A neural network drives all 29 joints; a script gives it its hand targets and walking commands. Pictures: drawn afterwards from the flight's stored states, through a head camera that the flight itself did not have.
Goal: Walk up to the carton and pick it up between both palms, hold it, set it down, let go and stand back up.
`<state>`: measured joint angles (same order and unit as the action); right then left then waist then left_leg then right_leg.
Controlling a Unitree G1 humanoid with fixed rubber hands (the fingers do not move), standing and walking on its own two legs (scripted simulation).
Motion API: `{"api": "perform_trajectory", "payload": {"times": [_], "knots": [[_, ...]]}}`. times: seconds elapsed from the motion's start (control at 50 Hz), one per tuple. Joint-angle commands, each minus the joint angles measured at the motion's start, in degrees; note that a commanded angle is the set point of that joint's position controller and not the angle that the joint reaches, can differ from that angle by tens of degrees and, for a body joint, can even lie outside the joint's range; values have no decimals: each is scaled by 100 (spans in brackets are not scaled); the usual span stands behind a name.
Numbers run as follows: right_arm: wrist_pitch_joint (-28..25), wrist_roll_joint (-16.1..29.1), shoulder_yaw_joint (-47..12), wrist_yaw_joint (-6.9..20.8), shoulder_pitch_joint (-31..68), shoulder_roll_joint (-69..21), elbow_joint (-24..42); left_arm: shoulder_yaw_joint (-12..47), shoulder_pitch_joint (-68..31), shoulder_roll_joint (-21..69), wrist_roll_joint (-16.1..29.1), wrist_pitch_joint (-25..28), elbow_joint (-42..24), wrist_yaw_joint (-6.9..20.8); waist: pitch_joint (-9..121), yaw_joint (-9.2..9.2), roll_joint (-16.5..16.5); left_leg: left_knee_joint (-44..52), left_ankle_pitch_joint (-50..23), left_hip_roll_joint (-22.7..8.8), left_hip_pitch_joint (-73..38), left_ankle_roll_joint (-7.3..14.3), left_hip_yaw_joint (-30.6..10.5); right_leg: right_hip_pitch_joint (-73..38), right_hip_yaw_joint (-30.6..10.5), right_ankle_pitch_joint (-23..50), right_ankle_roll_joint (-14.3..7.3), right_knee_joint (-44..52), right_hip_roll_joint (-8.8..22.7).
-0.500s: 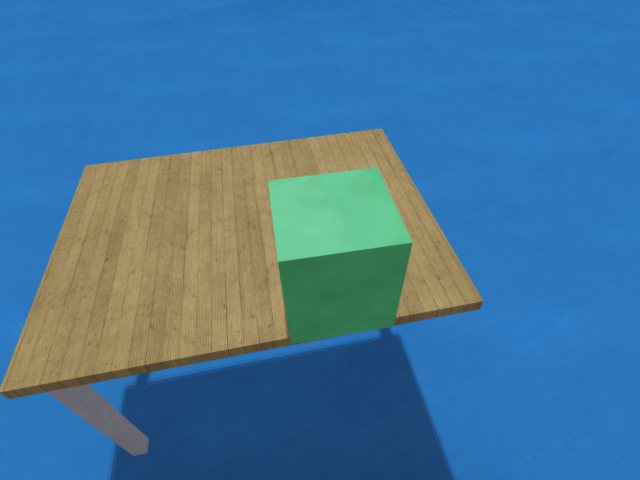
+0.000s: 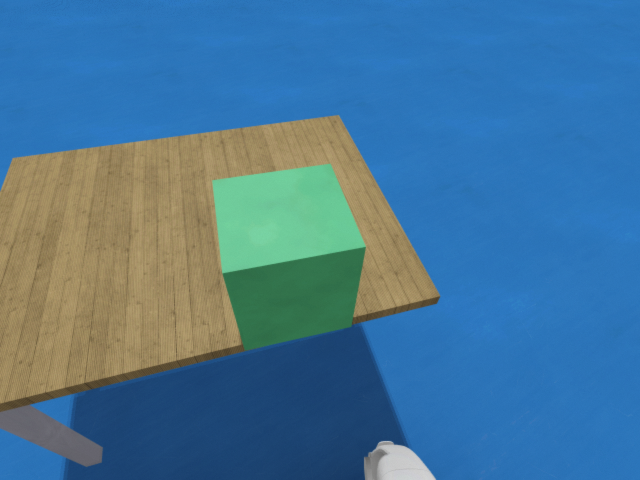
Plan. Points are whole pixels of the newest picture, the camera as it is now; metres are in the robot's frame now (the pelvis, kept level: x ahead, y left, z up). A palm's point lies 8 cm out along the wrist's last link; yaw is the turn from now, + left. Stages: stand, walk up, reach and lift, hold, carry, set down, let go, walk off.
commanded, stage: walk up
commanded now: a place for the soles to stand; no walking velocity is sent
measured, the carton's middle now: (286, 258) +0.50 +0.04 -0.09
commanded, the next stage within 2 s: none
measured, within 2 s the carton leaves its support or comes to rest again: neither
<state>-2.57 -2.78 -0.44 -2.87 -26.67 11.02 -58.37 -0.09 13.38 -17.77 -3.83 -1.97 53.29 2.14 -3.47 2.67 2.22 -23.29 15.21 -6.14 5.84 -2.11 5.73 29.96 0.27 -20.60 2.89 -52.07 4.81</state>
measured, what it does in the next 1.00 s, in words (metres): steps on the spot, turning left: right foot, then left foot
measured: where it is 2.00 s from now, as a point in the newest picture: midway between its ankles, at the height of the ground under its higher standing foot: outside the picture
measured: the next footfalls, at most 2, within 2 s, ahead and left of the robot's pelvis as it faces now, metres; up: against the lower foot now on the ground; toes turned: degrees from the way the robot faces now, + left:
right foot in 0.14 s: +0.17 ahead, -0.21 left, +0.00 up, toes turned -4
left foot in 0.74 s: +0.04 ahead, +0.08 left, +0.00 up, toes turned +17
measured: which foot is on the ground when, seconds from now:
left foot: down 0.00-0.16, up 0.18-0.72, down 0.74-1.00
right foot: up 0.00-0.12, down 0.14-0.74, up 0.76-1.00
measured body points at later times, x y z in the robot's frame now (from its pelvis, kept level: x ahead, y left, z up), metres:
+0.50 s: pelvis +0.04 -0.11 -0.01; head +0.06 -0.13 +0.44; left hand +0.08 +0.14 -0.13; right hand +0.12 -0.40 -0.14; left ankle +0.01 +0.03 -0.65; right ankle +0.13 -0.21 -0.74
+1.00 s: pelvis +0.02 -0.05 -0.01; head +0.04 -0.03 +0.44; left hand -0.01 +0.21 -0.16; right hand +0.11 -0.26 -0.15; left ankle +0.00 +0.07 -0.74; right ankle +0.07 -0.17 -0.72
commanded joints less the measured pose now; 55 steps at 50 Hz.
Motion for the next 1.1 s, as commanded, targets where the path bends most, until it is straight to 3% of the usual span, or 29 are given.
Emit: {"api": "perform_trajectory", "payload": {"times": [0.0,0.06,0.08,0.12,0.14,0.16,0.18,0.2,0.26,0.38,0.42,0.48,0.56,0.58,0.66,0.68,0.7,0.72,0.74,0.76,0.8,0.84,0.88,0.9,0.94,0.98,1.02,1.04,1.08], "knots": [[-136,71,189,58,410,971,418,32,82,128,155,106,-296,72,-538,-330,-1152,1046,-130,-583,1551,937,-317,-786,201,1139,30,541,154],[-82,64,288,187,436,1274,503,-7,185,-3,263,185,-186,-35,-388,-348,-1152,82,-1366,-307,1620,830,-71,-1558,666,1839,-6,1020,-164],[-66,65,317,215,436,1400,570,-65,478,-72,286,222,-84,-92,-98,-447,-1189,-338,-1121,-240,1778,742,-18,-2100,764,2164,-42,1446,-198],[87,94,218,258,-29,1231,558,-231,874,-514,240,247,32,-245,308,-470,33,-1395,-162,144,1841,466,-281,-2983,573,2134,-50,1966,-246],[153,113,126,269,-281,966,617,-326,1059,-793,253,242,9,-310,600,-542,704,-2234,1028,438,2007,275,-345,-3324,-5,2399,-131,2266,266],[257,155,42,250,-538,705,635,-377,1146,-1135,254,241,-150,-371,677,-422,1422,-3485,2632,669,2169,96,-613,-3087,-1623,2413,-323,2875,1476],[396,199,76,130,-826,646,561,-433,783,-1446,462,144,-280,-423,761,-287,1534,-4026,2703,537,1925,162,-1067,-2423,-2140,1268,-798,3345,1909],[477,167,151,72,-653,802,601,-468,214,-1382,499,49,-435,-455,383,-249,1634,-4275,2405,327,2081,124,-1006,-1714,-2196,-387,-1008,3796,1916],[504,98,243,71,-248,946,529,-330,-170,-706,373,27,-577,-462,-331,-99,1060,-4072,1659,284,1863,165,-1066,-845,-1051,-782,-687,3808,1351],[547,78,366,191,216,1074,668,-363,144,-423,265,216,-592,-564,78,-263,-88,-4550,1073,492,2432,-17,-1104,-1720,-1009,-283,-1167,3701,1673],[602,62,394,231,442,1044,868,-365,145,-519,261,260,-605,-621,-11,-296,-56,-4609,917,445,2594,-84,-1100,-1636,-1111,-486,-1394,3840,1971],[589,68,433,308,680,1029,1014,-361,-23,-500,181,281,-616,-639,-168,-300,301,-3930,1089,363,2586,-139,-1042,-1549,-763,-547,-1471,3805,1921],[526,104,430,418,792,917,1099,-359,94,-682,88,290,-538,-601,222,-415,634,-3025,1345,361,2282,-38,-708,-1891,-360,-552,-1338,3622,1761],[517,148,451,411,746,889,1127,-350,36,-800,91,242,-610,-579,283,-382,808,-2882,1529,409,2110,30,-514,-1788,-431,-1023,-1372,3689,1909],[409,211,440,418,220,779,962,-325,-492,-818,88,44,-721,-460,227,-77,889,-1646,553,576,769,263,37,-734,549,-1335,-990,3180,1435],[350,196,487,399,39,798,938,-282,-550,-760,102,-21,-696,-400,180,32,583,-1024,78,586,497,278,-100,-587,721,-1239,-842,2541,1295],[293,211,541,365,-100,970,933,-181,-380,-515,109,-77,-631,-326,90,73,-155,-507,36,549,440,293,-560,-286,907,-1371,-660,1691,956],[238,182,620,310,87,1334,1048,-25,-271,-82,209,-99,-661,-259,-70,74,-1539,306,146,-405,726,506,-2472,222,1008,-1654,-352,414,240],[248,309,672,180,346,1595,1212,61,-148,65,246,-126,-718,-270,-328,-26,-1326,860,787,-1016,1616,731,-3334,88,400,-1733,-265,-41,70],[243,371,608,77,441,1567,1205,41,-87,-28,213,-161,-537,-261,-421,-142,-688,923,1222,-943,1796,690,-3135,-126,-38,-1219,-244,-348,136],[287,289,575,23,912,1525,1259,18,-47,-49,302,-123,-533,-302,-526,-268,-999,990,1440,-736,1816,762,-2445,6,-162,-706,-292,-306,54],[212,239,457,100,1012,1106,1305,-1,207,-196,272,-43,-271,-320,-115,-334,-1096,692,44,-411,1044,604,-2078,16,-165,-187,-270,-47,-96],[122,214,334,129,710,814,1194,28,65,-171,212,16,-288,-372,187,-206,-1095,231,-1747,-566,293,546,-1997,-21,-310,-181,-303,179,-126],[87,112,296,142,651,852,1192,66,165,-33,194,67,-279,-371,525,-203,-995,-58,-2495,-546,70,815,-1780,-324,-283,-337,-265,598,-121],[63,115,279,154,678,752,1229,59,79,-14,234,92,-288,-376,797,-145,-946,-239,-2932,-558,-115,922,-1691,-687,-163,-399,-290,1007,-210],[134,86,277,157,872,925,1250,35,124,-67,253,70,-221,-372,656,-190,-951,-164,-1627,-656,325,1095,-1723,-1056,-91,-264,-269,1430,-292],[184,114,263,174,1010,1004,1198,53,389,44,279,107,-207,-364,532,-341,-538,-202,-979,-663,769,995,-1712,-1733,-47,754,-380,2668,-309],[188,142,218,197,993,975,1125,-1,416,-21,237,168,-195,-372,433,-358,-495,-392,-1153,-523,1198,801,-1570,-2218,-320,1543,-441,2866,-122],[146,126,55,211,771,544,1102,-67,605,-318,247,252,-66,-374,694,-196,464,-923,-439,61,1285,466,-990,-2511,-1314,2769,-720,2934,622]]}}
